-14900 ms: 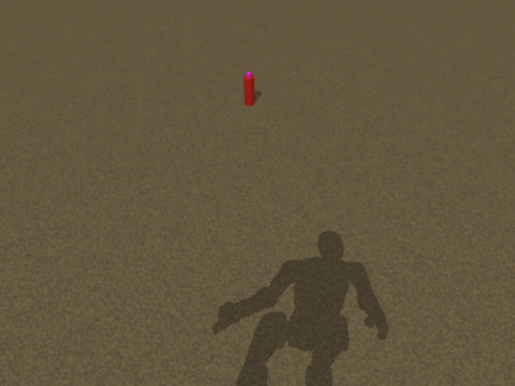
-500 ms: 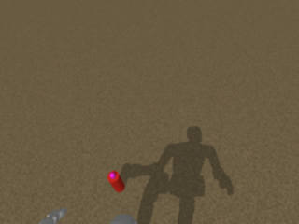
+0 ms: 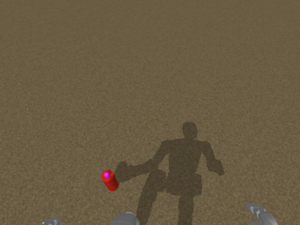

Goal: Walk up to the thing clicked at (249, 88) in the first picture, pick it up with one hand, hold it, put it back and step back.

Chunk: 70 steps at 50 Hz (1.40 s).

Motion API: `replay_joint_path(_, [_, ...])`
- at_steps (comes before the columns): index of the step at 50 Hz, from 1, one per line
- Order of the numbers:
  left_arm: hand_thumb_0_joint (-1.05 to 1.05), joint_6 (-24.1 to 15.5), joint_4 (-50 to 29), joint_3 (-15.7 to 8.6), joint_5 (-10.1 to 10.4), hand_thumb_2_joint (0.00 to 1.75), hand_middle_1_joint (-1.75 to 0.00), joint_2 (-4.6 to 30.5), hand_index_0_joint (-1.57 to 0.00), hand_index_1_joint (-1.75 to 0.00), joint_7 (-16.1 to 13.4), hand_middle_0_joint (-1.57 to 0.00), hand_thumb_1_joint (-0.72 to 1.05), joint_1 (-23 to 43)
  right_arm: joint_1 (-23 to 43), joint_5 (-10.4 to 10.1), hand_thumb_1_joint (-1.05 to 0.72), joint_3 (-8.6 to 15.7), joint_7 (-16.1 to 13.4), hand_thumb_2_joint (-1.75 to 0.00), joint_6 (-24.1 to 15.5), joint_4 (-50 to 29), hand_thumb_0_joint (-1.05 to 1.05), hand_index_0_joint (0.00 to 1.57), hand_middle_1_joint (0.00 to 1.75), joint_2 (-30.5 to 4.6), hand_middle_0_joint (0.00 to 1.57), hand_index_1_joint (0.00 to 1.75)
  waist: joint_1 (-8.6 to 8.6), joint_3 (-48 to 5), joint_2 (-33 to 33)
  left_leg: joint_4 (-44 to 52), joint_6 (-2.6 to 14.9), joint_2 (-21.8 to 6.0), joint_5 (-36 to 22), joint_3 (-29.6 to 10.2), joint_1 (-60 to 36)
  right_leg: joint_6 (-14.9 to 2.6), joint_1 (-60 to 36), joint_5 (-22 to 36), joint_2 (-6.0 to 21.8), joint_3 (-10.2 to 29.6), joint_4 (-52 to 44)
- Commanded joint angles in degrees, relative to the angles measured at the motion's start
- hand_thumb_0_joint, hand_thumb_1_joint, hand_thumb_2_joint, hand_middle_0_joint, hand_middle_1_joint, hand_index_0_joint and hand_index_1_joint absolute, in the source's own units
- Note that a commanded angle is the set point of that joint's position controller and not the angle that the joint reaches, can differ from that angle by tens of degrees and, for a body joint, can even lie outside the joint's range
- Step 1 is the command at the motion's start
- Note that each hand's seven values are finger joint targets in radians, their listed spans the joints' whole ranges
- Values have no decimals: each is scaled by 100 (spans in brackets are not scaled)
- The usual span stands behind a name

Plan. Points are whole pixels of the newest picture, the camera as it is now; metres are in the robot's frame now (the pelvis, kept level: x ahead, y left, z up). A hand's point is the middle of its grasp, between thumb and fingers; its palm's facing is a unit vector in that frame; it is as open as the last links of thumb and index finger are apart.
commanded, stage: walk up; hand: left
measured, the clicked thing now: (109, 180) +0.40 +0.28 -0.64
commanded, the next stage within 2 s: stand in 1.88 s
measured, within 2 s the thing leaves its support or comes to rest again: neither
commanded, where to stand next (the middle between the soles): +0.07 +0.06 m, yaw +1 degrees
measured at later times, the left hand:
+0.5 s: hand out of the picture +0.01 +0.31 -0.14, palm faces +0.03 -0.92 -0.40, open 7.4 cm
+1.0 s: hand out of the picture +0.09 +0.29 -0.13, palm faces +0.01 -0.94 -0.34, open 7.4 cm
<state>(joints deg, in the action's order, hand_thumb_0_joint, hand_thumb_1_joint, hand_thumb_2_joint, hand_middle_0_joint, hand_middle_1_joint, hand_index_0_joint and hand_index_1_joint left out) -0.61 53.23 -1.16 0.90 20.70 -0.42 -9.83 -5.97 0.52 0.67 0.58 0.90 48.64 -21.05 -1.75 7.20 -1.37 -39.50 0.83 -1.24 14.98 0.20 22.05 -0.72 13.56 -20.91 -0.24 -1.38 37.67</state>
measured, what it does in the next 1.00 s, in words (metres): steps on the spot: left foot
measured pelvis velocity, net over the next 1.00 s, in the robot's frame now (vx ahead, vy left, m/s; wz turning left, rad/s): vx -0.01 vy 0.03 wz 0.01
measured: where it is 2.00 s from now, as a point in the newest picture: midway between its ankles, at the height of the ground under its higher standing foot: outside the picture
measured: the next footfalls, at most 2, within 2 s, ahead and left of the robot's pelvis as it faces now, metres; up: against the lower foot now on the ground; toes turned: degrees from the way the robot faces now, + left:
left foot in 0.26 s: +0.03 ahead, +0.18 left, +0.00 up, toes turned +0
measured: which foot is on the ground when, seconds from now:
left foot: down 0.00-0.02, up 0.04-0.24, down 0.26-1.00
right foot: down 0.00-1.00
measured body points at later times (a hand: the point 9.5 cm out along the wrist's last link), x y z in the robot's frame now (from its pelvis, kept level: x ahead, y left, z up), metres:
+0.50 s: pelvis -0.03 +0.03 +0.00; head -0.02 +0.03 +0.45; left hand +0.00 +0.35 -0.12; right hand +0.07 -0.26 -0.12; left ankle -0.01 +0.18 -0.72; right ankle +0.00 -0.11 -0.72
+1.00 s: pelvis -0.01 +0.03 +0.02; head +0.00 +0.03 +0.47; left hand +0.09 +0.33 -0.10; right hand +0.08 -0.28 -0.10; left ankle +0.00 +0.18 -0.72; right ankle +0.00 -0.11 -0.72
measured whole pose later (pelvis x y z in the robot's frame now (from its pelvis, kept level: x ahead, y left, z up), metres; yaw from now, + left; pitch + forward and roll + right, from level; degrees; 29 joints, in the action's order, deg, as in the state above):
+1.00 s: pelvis -0.01 +0.03 +0.02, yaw +1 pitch -2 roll +0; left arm -0.9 63.9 -0.8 0.4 20.6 0.8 -4.1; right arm -6.2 -0.1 0.3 0.5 -0.9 63.6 -20.9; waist 0.4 2.4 0.1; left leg -23.3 -2.3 -2.3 12.3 -1.6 8.8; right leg 1.4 9.0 -12.0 1.4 0.6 23.3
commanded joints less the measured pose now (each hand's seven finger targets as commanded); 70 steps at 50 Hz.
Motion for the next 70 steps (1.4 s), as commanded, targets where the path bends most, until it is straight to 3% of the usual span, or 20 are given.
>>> replay_joint_path(1, [0, -255, -139, -527, -190, 90, -30, 2018, -20, -30, -241, -20, 90, -454, 56, 16, -90, 430, -33, -90, 47, -435, 0, 20, 30, -1172, 20, 30, 23, -664, 725, -504, 126, 33, -282, -297, 293, -976, -254, 1946, 1810, 2125, -1434])
replay_joint_path(2, [0, -267, -252, -560, -213, 90, -30, 2221, -20, -30, -249, -20, 90, -223, 93, 59, -90, 508, -24, -90, 112, -436, 0, 20, 30, -1303, 20, 30, 40, -509, 1075, -1281, 93, 10, 1465, -392, 233, -1522, 252, 2290, 2427, 2632, -1562])
replay_joint_path(3, [0, -307, -301, -562, -242, 90, -30, 2116, -20, -30, -259, -20, 90, -216, 117, 96, -90, 555, 2, -90, 144, -435, 0, 20, 30, -1365, 20, 30, 65, -327, 944, -1706, 74, -84, 1792, -543, 419, -1685, 304, 2492, 2509, 2703, -1574])
replay_joint_path(6, [0, -394, -322, -510, -244, 90, -30, 1825, -20, -30, -298, -20, 90, -253, 198, 35, -90, 543, 88, -90, 111, -413, 0, 20, 30, -1211, 20, 30, 77, -293, 765, -1593, 93, -34, 1452, -662, 693, -1382, -176, 3554, 2006, 1745, -1175])
replay_joint_path(9, [0, -388, -369, -490, -317, 90, -30, 1807, -20, -30, -257, -20, 90, -354, 163, -1, -90, 508, 102, -90, 6, -365, 0, 20, 30, -1056, 20, 30, 6, -727, 1048, -396, 57, -50, 1010, -157, 127, -961, -510, 3883, 1522, 1077, -764])
replay_joint_path(12, [0, -267, -459, -384, -216, 90, -30, 1594, -20, -30, -149, -20, 90, -120, -269, 11, -90, 527, 53, -90, -136, -7, 0, 20, 30, -1003, 20, 30, 249, -1190, 948, 1538, 50, 193, -531, 216, -1329, -440, -170, 2877, 882, 360, 160])
replay_joint_path(13, [0, -239, -532, -306, -180, 90, -30, 1385, -20, -30, -127, -20, 90, -79, -527, 77, -90, 620, 3, -90, -186, 96, 0, 20, 30, -1207, 20, 30, 427, -1405, 601, 1614, 257, -135, -957, -341, -2100, -244, 481, 2279, 682, 236, 829])
replay_joint_path(14, [0, -204, -607, -206, -128, 90, -30, 989, -20, -30, -103, -20, 90, -244, -674, 143, -90, 683, -48, -90, -245, 84, 0, 20, 30, -1510, 20, 30, 422, -1624, -404, 1733, 597, -1212, -1541, -1859, -2843, 15, 1534, 492, 251, 107, 1425])
replay_joint_path(15, [0, -120, -484, -213, -117, 90, -30, 1027, -20, -30, -140, -20, 90, -355, -403, 91, -90, 646, -56, -90, -281, -16, 0, 20, 30, -1715, 20, 30, 259, -1554, -446, 1729, 1193, -1944, -1188, -2467, -2204, 37, 1460, -1370, 153, 253, 1275])
replay_joint_path(16, [0, -116, -319, -268, -131, 90, -30, 1365, -20, -30, -160, -20, 90, -236, -100, 12, -90, 688, -42, -90, -255, 7, 0, 20, 30, -1929, 20, 30, 282, -1255, -680, 1830, 1549, -2130, -555, -2548, -1063, 15, 749, -1568, 447, 369, 1262])
replay_joint_path(19, [0, -181, 21, -328, -105, 90, -30, 1313, -20, -30, -46, -20, 90, -556, 561, 26, -90, 438, -37, -90, -214, -30, 0, 20, 30, -1430, 20, 30, -93, -773, -574, 1388, 613, -831, -202, -844, -418, -64, -25, -83, 293, 101, -194])
replay_joint_path(21, [0, -174, 157, -373, -130, 90, -30, 1353, -20, -30, -49, -20, 90, -665, 521, -22, -90, 377, -12, -90, -210, 54, 0, 20, 30, -1355, 20, 30, -127, -688, -620, 1157, 353, -645, 0, -789, 2, -92, -567, 836, 240, 71, -804])
replay_joint_path(22, [0, -156, 182, -392, -170, 90, -30, 1393, -20, -30, -64, -20, 90, -559, 411, -42, -90, 331, -4, -90, -198, 125, 0, 20, 30, -1269, 20, 30, -94, -692, -488, 1164, 296, -648, 252, -830, 170, -175, -765, 708, 346, 286, -999])
replay_joint_path(24, [0, -164, 89, -336, -221, 90, -30, 1645, -20, -30, -34, -20, 90, -8, 241, -66, -90, 315, 14, -90, -115, 299, 0, 20, 30, -1201, 20, 30, 160, -162, 16, 1282, 122, -263, 1694, -663, -198, -412, 580, -1387, 887, 1325, -1768])
replay_joint_path(26, [0, -108, 47, -307, -214, 90, -30, 1572, -20, -30, 24, -20, 90, 329, 40, 1, -90, 359, 15, -90, -114, 517, 0, 20, 30, -1282, 20, 30, 282, 146, 233, 1438, 133, -260, 1803, -734, -692, -308, 1273, -2131, 796, 1249, -2022])
replay_joint_path(32, [0, -200, 332, -277, -137, 90, -30, 1295, -20, -30, 48, -20, 90, 262, 5, -17, -90, 268, -15, -90, -311, 783, 0, 20, 30, -1214, 20, 30, 153, -672, 194, 1751, 146, -416, 499, -805, -702, -248, -96, 269, 622, 877, -1633])
replay_joint_path(36, [0, -184, 450, -264, -136, 90, -30, 1258, -20, -30, 58, -20, 90, 436, 91, -14, -90, 231, -28, -90, -309, 926, 0, 20, 30, -1177, 20, 30, 138, -678, 153, 1899, 100, -431, 496, -735, -764, -188, -122, -59, 684, 902, -1901])
replay_joint_path(40, [0, -179, 601, -239, -83, 90, -30, 1196, -20, -30, 43, -20, 90, 514, 68, -24, -90, 188, -68, -90, -370, 1081, 0, 20, 30, -1204, 20, 30, 121, -845, -44, 1928, 88, -553, -975, -688, -962, -132, -529, 1589, 664, 638, -1603])
replay_joint_path(44, [0, -157, 704, -215, -64, 90, -30, 1182, -20, -30, 29, -20, 90, 564, 109, -49, -90, 193, -101, -90, -365, 1140, 0, 20, 30, -1193, 20, 30, 142, -1093, 33, 1820, 73, -571, -1731, -503, -1342, -113, -741, 2258, 714, 579, -1629])
replay_joint_path(70, [0, -100, 935, -181, -125, 90, -30, 1125, -20, -30, 39, -20, 90, 824, 395, -18, -90, 196, -84, -90, -276, 1283, 0, 20, 30, -1120, 20, 30, 172, -884, 104, 2310, -5, -534, -986, -428, -1545, 12, -693, 1665, 686, 576, -2126])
